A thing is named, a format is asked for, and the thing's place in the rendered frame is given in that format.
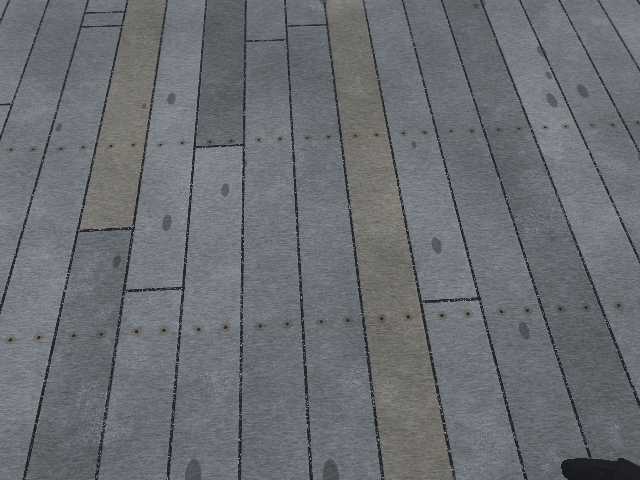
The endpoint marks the robot right hand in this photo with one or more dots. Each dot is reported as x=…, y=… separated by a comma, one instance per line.
x=599, y=469

